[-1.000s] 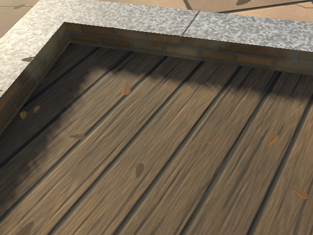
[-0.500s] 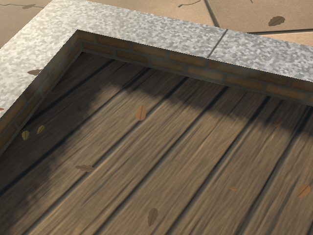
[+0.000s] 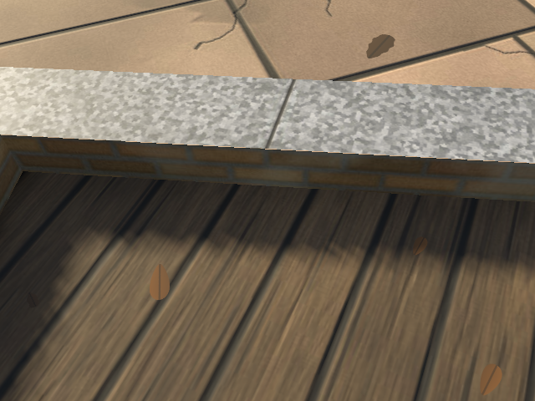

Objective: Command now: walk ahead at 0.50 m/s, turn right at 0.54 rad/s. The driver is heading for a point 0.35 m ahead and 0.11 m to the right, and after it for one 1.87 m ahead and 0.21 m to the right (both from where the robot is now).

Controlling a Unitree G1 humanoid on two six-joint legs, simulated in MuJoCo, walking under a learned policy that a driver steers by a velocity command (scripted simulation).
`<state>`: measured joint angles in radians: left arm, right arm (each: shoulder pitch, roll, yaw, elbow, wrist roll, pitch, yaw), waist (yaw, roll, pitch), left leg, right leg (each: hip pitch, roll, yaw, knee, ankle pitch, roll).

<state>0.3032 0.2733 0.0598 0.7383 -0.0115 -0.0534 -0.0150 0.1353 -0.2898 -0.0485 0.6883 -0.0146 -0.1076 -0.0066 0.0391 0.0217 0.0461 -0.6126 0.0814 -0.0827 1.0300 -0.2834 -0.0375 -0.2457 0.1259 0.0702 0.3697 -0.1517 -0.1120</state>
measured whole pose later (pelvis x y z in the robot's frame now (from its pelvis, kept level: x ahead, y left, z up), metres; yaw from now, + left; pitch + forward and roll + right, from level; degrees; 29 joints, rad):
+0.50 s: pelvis +0.28 +0.04 +0.00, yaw -18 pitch +1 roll +2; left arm 0.22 0.32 0.08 0.65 -0.02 -0.01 0.00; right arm 0.29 -0.26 -0.06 0.77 -0.01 -0.10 0.00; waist -0.04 -0.05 0.03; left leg -0.16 -0.03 0.09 0.34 -0.20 0.03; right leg -0.64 -0.07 0.07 1.10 -0.28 0.01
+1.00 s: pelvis +0.48 -0.10 +0.00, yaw -28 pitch +0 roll +1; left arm 0.24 0.22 0.02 0.79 0.02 -0.04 -0.01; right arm 0.22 -0.26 -0.03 0.84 -0.02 -0.01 0.01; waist -0.01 0.04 0.09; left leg -0.48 0.06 0.00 0.98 -0.34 -0.01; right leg -0.24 0.06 -0.03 0.37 -0.13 -0.08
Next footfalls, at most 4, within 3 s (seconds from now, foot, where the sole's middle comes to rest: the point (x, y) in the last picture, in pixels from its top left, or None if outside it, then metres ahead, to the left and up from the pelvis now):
0.26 left None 0.34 0.13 -0.78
0.76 right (381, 373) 0.52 -0.20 -0.78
1.18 left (317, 320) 0.66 -0.05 -0.78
2.72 left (355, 246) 0.89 -0.17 -0.78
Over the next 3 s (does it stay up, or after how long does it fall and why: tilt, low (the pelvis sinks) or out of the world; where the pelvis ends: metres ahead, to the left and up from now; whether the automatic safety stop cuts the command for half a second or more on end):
stays up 0.87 -0.21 -0.01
